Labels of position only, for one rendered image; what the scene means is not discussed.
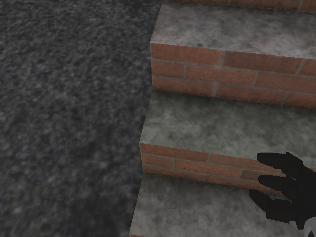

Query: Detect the stairs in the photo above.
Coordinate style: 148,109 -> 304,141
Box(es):
129,0 -> 316,237

